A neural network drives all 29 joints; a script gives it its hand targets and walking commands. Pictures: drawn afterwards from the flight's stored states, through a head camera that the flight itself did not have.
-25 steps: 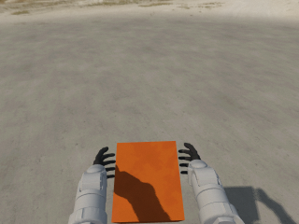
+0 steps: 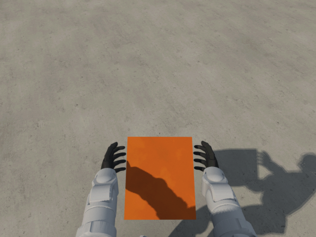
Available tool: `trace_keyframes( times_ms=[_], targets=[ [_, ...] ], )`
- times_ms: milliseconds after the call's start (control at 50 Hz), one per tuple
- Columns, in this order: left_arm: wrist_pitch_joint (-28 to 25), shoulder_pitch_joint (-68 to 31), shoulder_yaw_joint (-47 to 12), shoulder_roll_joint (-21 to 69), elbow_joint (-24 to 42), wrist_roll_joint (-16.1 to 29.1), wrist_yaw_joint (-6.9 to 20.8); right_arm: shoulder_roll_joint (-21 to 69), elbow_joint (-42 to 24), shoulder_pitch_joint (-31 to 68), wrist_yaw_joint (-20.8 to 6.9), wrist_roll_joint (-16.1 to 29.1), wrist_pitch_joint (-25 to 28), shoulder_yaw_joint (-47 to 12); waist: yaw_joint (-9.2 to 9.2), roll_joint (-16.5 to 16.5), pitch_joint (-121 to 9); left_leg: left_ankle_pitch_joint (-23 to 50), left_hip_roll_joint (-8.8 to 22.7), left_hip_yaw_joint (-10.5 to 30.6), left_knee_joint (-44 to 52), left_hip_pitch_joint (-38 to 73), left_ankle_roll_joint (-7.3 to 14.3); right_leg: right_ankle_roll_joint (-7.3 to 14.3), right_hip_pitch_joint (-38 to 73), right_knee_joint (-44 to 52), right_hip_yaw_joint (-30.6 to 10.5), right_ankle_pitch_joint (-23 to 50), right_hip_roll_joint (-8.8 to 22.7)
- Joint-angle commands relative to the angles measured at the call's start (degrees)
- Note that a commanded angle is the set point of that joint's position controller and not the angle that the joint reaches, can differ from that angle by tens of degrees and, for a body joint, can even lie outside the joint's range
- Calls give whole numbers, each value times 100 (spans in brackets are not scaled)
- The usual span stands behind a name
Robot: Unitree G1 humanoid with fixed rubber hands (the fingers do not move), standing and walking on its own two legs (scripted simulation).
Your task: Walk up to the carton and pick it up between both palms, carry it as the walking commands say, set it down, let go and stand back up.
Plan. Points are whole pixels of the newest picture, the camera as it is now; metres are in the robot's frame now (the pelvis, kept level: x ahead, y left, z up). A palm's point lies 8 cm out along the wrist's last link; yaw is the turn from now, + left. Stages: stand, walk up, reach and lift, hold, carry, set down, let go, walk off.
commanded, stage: set down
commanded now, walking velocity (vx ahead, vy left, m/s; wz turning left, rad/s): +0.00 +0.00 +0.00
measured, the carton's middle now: (159, 175) +0.33 +0.04 -0.15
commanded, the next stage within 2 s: none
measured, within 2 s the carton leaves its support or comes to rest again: neither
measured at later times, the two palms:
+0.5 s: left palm (120, 174) +0.32 +0.16 -0.12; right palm (207, 170) +0.35 -0.11 -0.12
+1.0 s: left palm (122, 176) +0.34 +0.18 -0.21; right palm (199, 176) +0.36 -0.10 -0.22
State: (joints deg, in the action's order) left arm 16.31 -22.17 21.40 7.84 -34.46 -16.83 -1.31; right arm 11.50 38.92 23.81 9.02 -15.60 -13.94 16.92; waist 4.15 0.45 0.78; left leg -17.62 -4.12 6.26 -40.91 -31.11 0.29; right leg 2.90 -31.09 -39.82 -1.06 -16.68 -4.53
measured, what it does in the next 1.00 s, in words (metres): lowers itself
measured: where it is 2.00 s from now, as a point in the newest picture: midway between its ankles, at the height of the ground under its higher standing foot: outside the picture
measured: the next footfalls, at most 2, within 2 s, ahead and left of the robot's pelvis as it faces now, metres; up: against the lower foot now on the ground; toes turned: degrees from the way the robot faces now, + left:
none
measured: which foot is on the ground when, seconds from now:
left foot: down 0.00-1.00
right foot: down 0.00-1.00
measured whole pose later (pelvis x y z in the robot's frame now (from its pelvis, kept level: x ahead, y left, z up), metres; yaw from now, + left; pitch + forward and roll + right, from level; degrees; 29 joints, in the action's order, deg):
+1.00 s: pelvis -0.04 -0.03 -0.14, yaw +2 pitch +34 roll +3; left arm 8.4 -37.5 22.1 0.0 -42.8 -6.6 -4.0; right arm 10.6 42.1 37.9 16.4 -7.9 -7.0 14.6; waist 3.3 2.4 -10.6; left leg -28.8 -6.8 5.6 -79.7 -85.2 -3.1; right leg 3.3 -87.0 -81.5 -3.0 -27.9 -9.0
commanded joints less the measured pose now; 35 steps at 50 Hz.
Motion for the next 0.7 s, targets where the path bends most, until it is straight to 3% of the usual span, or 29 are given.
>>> trace_keyframes(
  times_ms=[0, 20, 40, 80, 100, 120, 140, 160, 180, 200, 220, 240, 260, 280, 300, 320, 340, 360, 380, 420, 440, 460, 480, 500, 560, 600, 620, 660, 680],
  targets=[
    [-645, -3135, -3360, 5181, 319, 831, 1075, 4787, -92, 2744, -1572, 678, 739, -2379, -206, -645, -3867, 2918, 164, 605, 73, 534, -12, -68, 1183, -439, -810, 2432, 38],
    [-654, -3130, -3438, 5550, 129, 980, 953, 4348, -348, 3065, -1628, 672, 870, -2330, -398, -714, -3834, 3192, 273, 837, 110, 1151, -122, -24, 577, -379, -785, 1969, -45],
    [-759, -3270, -3577, 5696, 438, 1067, 836, 4426, -344, 3037, -1704, 690, 890, -2502, -361, -618, -4188, 3627, 260, 858, 39, 1344, -204, 23, 491, -415, -754, 2073, -131],
    [-826, -2576, -3924, 5866, 296, 988, 654, 4039, -565, 2660, -1833, 668, 1070, -2721, -563, -980, -4625, 4784, 360, 1037, -170, 2093, -434, 71, -263, -430, -735, 2004, -129],
    [-926, -2870, -3766, 5546, 317, 898, 539, 4085, -642, 3280, -1869, 797, 1125, -2777, -374, -953, -4679, 4357, 347, 960, -185, 1825, -385, 95, -442, -475, -690, 1573, -107],
    [-915, -3007, -3749, 5679, 97, 902, 477, 4207, -121, 2998, -1892, 482, 1006, -2243, -841, -743, -4024, 3437, 412, 1134, -184, 1608, -359, 51, -919, -611, -588, 1048, -52],
    [-1003, -3298, -3519, 5548, 66, 767, 385, 4139, -106, 3351, -1967, 565, 1068, -2379, -540, -907, -4203, 3062, 389, 1041, -144, 1470, -404, 145, -1044, -672, -558, 785, -64],
    [-966, -3306, -3488, 5402, 64, 807, 410, 4088, 60, 3240, -2050, 582, 940, -2317, -584, -390, -3960, 2532, 334, 893, -127, 1277, -350, 90, -1081, -649, -460, 748, -91],
    [-878, -2926, -3232, 5654, -534, 687, 381, 4083, -178, 3528, -2058, 573, 943, -2249, -625, -401, -3725, 1927, 290, 888, -84, 1386, -314, 100, -1184, -609, -542, 506, -105],
    [-941, -2979, -3090, 5438, -404, 618, 335, 4290, 65, 3588, -2131, 609, 877, -2396, -133, -163, -3990, 2024, 244, 684, -177, 886, -270, 47, -1001, -814, -525, 673, -129],
    [-983, -3247, -2857, 5084, -253, 468, 323, 4363, 103, 3730, -2120, 624, 904, -2468, 57, -185, -3940, 1756, 97, 442, -394, 450, -170, 70, -1075, -748, -596, 782, -51],
    [-1046, -3490, -3276, 5307, -121, 692, 372, 4396, 108, 3644, -2128, 543, 902, -2253, -624, 297, -4344, 1466, 284, 938, -355, 955, -156, 2, -1515, -1122, -403, 625, -210],
    [-1102, -3530, -3066, 5188, -65, 646, 345, 4512, 126, 3871, -2121, 691, 924, -2549, -62, 58, -4580, 1232, 90, 640, -446, 617, -145, 15, -1248, -1077, -488, 555, -114],
    [-1075, -4424, -3096, 5262, -112, 817, 368, 4452, 253, 4181, -2081, 436, 906, -2160, -620, 288, -4188, 512, 142, 759, -424, 97, -160, 41, -1371, -1085, -461, 253, -96],
    [-917, -3981, -2743, 5295, -659, 637, 387, 3871, 145, 4674, -2074, 566, 903, -2177, -249, -139, -3738, 144, 65, 477, -376, -169, -183, 116, -1762, -1131, -446, -209, -162],
    [-908, -4281, -2945, 5331, -502, 756, 417, 3838, 8, 4677, -2067, 413, 940, -2039, -611, -186, -3835, 198, 143, 647, -483, -273, -200, 130, -2028, -1271, -384, -147, -158],
    [-911, -4293, -3011, 5252, -369, 741, 363, 3968, 427, 4548, -2133, 447, 820, -1956, -514, -579, -3902, -157, 173, 609, -422, -190, -262, 169, -2007, -1411, -461, -148, -156],
    [-950, -4420, -3181, 5570, -181, 843, 344, 4253, 544, 4256, -2084, 272, 878, -1826, -738, -379, -4343, -371, 268, 1033, -455, 100, -272, 43, -1912, -1799, -308, 135, -227],
    [-840, -4093, -2898, 5474, -351, 517, 308, 3997, 572, 4362, -2116, 345, 826, -1990, -206, -892, -4107, -20, 63, 394, -611, -284, -358, 206, -2054, -1668, -454, -228, -210],
    [-862, -4658, -3309, 5649, -116, 883, 377, 4387, 809, 4216, -2114, 382, 791, -1887, -791, -471, -4854, 101, 16, 441, -936, -88, -337, 163, -2210, -1747, -337, -67, -274],
    [-891, -5034, -3261, 5144, 39, 889, 395, 4330, 767, 4544, -2077, 329, 788, -1776, -634, -384, -4755, 83, 78, 559, -1216, -507, -344, 105, -2707, -2029, -318, -73, -198],
    [-822, -4557, -3153, 5439, -349, 829, 462, 4482, 670, 4523, -2074, 468, 752, -1898, -761, -178, -5042, 96, 23, 481, -1237, -437, -221, 62, -2323, -1975, -316, 31, -230],
    [-897, -5152, -3257, 5197, 96, 1034, 538, 4441, 801, 4348, -2021, 432, 678, -1793, -952, -359, -4963, 39, -33, 263, -1319, -828, -207, 20, -2379, -1991, -346, -13, -249],
    [-954, -5546, -3440, 4930, 257, 1082, 584, 4737, 522, 4664, -1931, 429, 686, -2049, -660, -102, -5090, 105, -111, 49, -1558, -1379, -179, -35, -2234, -2031, -376, -63, -262],
    [-751, -4832, -2933, 5058, -399, 844, 602, 4698, 774, 4551, -1929, 558, 551, -1986, -258, -321, -4544, -34, -155, 28, -1642, -1793, -115, -104, -2529, -2249, -393, -330, -252],
    [-779, -5354, -3140, 4955, -203, 1031, 700, 4860, 616, 4729, -1829, 633, 560, -2289, -411, -105, -5305, -42, -313, -224, -2189, -2137, -114, -128, -2353, -2325, -387, -280, -325],
    [-823, -5203, -2865, 4866, -196, 966, 731, 4961, 450, 5028, -1722, 755, 568, -2476, -140, 199, -5097, 13, -292, -104, -2046, -2271, 37, -218, -2294, -2322, -413, -162, -277],
    [-776, -4653, -2932, 4931, -438, 976, 853, 5120, 303, 4633, -1580, 807, 540, -2704, -76, 192, -5721, 633, -316, -308, -2311, -2425, -9, -328, -1833, -2397, -502, 574, -325],
    [-867, -5073, -3260, 5083, 256, 1345, 892, 5466, 323, 4263, -1491, 963, 539, -2908, -198, 271, -6445, 930, -276, -289, -2535, -2244, 11, -326, -1394, -2449, -619, 851, -258]
  ],
)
